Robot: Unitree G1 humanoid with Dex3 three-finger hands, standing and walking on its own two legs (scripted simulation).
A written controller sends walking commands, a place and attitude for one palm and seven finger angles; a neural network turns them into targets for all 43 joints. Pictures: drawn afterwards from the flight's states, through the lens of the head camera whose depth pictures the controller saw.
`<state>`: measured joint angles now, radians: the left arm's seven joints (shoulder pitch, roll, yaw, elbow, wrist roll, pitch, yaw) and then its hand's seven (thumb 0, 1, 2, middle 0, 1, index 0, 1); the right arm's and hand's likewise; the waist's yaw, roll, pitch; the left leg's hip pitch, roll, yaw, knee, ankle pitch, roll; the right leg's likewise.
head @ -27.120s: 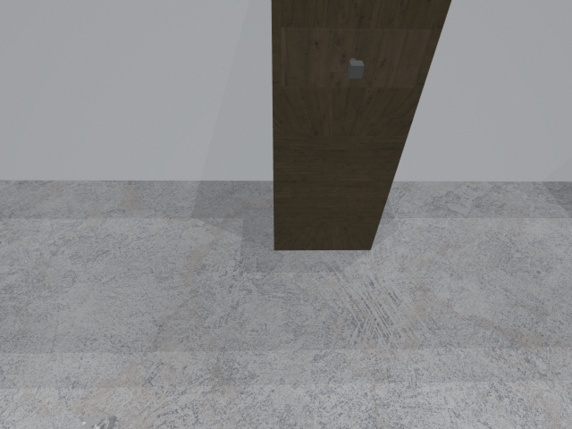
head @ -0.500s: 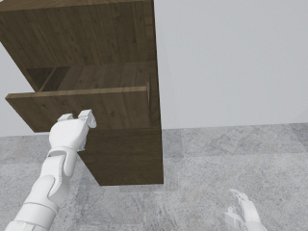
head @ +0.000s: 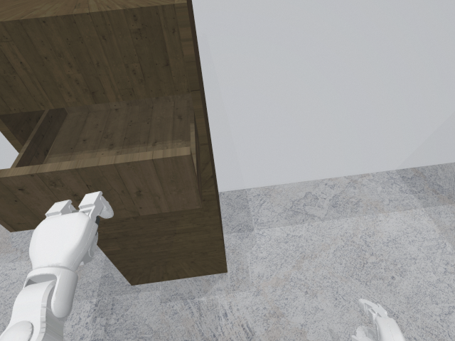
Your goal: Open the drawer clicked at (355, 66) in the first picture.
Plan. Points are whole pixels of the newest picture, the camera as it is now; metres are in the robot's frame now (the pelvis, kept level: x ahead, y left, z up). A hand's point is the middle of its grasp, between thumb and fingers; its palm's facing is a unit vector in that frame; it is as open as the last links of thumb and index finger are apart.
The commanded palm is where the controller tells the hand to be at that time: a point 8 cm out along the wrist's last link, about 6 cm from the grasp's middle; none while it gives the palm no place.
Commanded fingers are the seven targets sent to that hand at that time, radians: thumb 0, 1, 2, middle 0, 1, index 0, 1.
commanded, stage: pull the drawer open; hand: left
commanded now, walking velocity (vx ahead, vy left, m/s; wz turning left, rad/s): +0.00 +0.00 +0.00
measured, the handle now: (86, 214) +0.31 +0.27 +0.09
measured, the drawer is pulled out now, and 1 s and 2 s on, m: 0.18 0.30 0.30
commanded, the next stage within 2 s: open the thumb to release the handle in 0.80 s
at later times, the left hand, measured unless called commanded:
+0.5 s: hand (70, 309) +0.16 +0.24 +0.07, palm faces +0.02 -0.14 -0.99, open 6.6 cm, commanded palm +0.10 +0.25 +0.13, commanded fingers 0.00 0.90 0.90 -0.40 -1.35 -0.40 -1.35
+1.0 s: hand (64, 324) +0.14 +0.24 +0.07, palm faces +0.07 -0.08 -0.99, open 6.6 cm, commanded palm +0.11 +0.25 +0.13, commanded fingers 0.00 0.48 0.72 -0.37 -1.30 -0.37 -1.30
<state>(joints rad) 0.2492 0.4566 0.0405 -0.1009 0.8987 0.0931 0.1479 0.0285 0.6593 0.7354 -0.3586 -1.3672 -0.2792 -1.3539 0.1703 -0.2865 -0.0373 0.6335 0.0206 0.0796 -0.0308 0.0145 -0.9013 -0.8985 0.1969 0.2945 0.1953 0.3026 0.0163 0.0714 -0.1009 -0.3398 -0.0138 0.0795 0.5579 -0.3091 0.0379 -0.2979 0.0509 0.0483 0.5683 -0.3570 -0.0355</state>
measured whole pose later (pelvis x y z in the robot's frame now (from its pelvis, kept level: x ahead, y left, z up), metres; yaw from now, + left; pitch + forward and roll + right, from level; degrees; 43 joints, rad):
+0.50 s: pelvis +0.00 +0.01 +0.00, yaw +1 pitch +3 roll +0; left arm 0.63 0.44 -0.03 -0.42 0.92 0.10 0.21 0.04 0.65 0.71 -0.35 -1.33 -0.29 -1.32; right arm 0.07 -0.22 0.05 0.57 0.01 0.09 0.03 0.01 -0.90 -0.90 0.20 0.29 0.20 0.30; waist 0.09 0.09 -0.10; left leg -0.30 -0.01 0.07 0.57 -0.33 0.04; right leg -0.23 0.05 0.04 0.54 -0.36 -0.03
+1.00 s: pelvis -0.01 +0.00 +0.00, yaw +2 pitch +3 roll +0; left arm 0.62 0.45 -0.02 -0.37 0.94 0.06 0.30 0.01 0.60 0.77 -0.41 -1.34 -0.32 -1.34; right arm 0.12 -0.26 -0.01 0.62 -0.01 0.07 0.00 0.01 -0.90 -0.90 0.20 0.29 0.20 0.30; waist 0.09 0.10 -0.08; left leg -0.34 -0.01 0.05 0.62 -0.33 0.04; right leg -0.28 0.05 0.02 0.61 -0.37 -0.04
